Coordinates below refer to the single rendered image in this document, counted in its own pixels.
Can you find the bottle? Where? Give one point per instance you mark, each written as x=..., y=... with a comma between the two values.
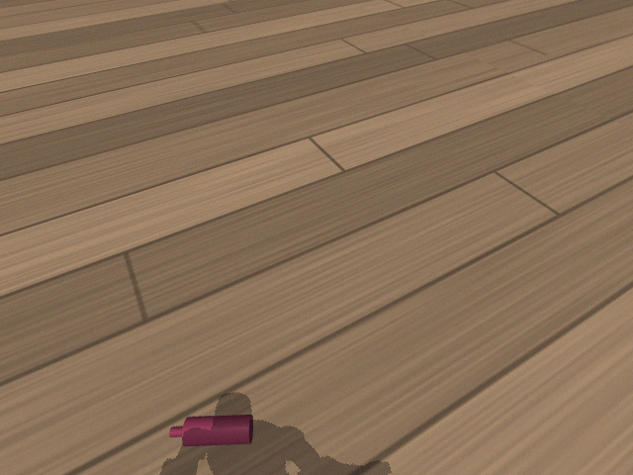
x=215, y=430

